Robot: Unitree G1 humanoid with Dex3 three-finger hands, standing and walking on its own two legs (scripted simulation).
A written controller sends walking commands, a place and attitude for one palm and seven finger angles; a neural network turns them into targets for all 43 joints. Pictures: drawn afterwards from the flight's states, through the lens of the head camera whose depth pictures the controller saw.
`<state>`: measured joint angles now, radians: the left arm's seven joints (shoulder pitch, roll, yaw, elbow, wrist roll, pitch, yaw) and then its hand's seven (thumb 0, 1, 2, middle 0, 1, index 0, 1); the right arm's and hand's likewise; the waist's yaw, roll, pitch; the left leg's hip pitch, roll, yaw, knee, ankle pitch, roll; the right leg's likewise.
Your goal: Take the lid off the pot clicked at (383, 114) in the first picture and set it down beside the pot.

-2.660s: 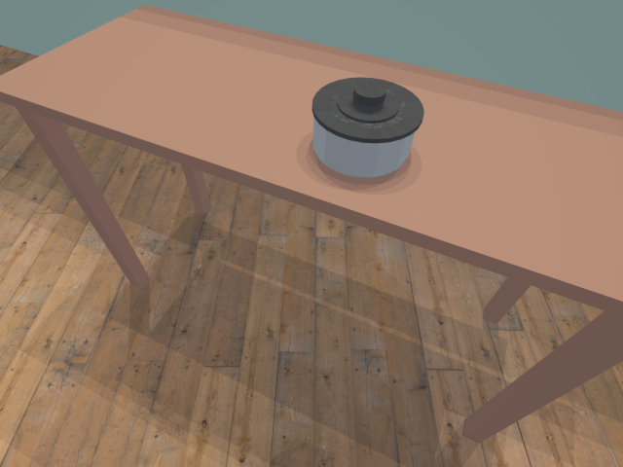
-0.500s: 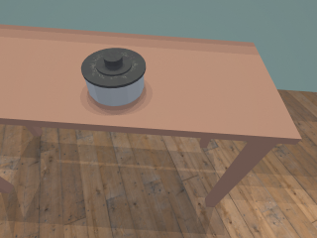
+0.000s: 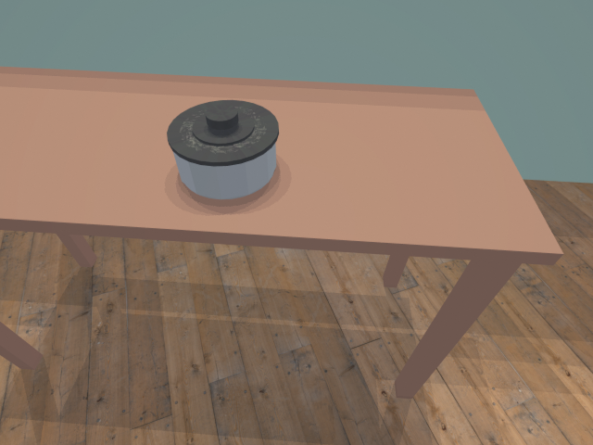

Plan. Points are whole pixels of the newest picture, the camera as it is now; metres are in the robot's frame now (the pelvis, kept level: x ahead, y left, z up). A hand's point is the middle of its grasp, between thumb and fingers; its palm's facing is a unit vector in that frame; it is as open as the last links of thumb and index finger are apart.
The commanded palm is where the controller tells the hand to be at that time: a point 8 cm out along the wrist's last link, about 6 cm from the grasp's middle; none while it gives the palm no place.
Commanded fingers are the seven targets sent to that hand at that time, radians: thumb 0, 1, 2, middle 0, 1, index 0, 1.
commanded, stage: come to a stop and stand still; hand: left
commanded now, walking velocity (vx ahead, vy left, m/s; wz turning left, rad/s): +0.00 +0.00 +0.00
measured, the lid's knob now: (222, 116) +0.58 +0.16 +0.15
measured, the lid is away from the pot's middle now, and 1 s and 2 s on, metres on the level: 0.00 0.00 0.00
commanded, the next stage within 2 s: look again from close up in 0.16 s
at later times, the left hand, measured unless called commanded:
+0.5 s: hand out of the picture +0.02 +0.19 -0.17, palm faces +0.02 -0.98 -0.20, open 7.4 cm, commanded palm none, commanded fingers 0.00 0.90 0.90 -0.20 -0.30 -0.20 -0.30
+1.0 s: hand out of the picture +0.03 +0.19 -0.17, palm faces +0.03 -0.98 -0.19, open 7.4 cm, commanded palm none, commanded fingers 0.00 0.90 0.90 -0.20 -0.30 -0.20 -0.30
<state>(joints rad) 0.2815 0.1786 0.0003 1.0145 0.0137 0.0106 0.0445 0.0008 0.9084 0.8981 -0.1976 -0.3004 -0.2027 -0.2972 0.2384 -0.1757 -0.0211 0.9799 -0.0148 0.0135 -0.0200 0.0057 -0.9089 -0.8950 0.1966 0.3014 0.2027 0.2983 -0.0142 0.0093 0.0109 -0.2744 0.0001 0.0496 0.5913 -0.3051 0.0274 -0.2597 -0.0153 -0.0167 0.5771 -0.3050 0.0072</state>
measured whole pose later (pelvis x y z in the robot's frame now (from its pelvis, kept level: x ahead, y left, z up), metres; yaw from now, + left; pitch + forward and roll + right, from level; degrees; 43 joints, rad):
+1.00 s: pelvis +0.02 +0.01 +0.01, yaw +0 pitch -1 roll +0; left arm 0.28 0.18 0.00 1.06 0.01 0.00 0.04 0.00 0.91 0.90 -0.20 -0.30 -0.20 -0.30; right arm 0.22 -0.16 0.00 1.10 -0.01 -0.01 -0.03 0.01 -0.92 -0.89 0.20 0.30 0.20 0.30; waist 0.00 -0.04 0.04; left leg -0.21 -0.03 0.06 0.50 -0.28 0.05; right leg -0.19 -0.04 -0.01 0.49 -0.28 0.03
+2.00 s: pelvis +0.12 +0.02 -0.01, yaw +3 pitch +0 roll +0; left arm 0.12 0.16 0.04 0.90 0.02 0.00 0.05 0.00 0.91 0.90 -0.20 -0.30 -0.20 -0.30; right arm 0.24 -0.12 -0.06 1.02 0.00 0.04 -0.05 0.01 -0.90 -0.89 0.20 0.30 0.21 0.30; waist -0.03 -0.03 0.15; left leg -0.39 -0.04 0.00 1.07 -0.60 -0.01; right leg -0.39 -0.02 -0.05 0.62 -0.23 -0.03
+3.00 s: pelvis +0.08 +0.07 +0.00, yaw +2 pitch +0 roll -1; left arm 0.35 0.15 -0.01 1.06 0.02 0.00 0.04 0.00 0.91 0.90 -0.20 -0.30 -0.20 -0.30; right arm 0.34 -0.15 -0.01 1.03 -0.02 0.02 -0.01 0.01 -0.91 -0.89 0.20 0.30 0.20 0.30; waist -0.03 0.02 0.01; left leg -0.34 -0.02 0.03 0.58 -0.24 0.05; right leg -0.24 -0.01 0.01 0.56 -0.32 0.00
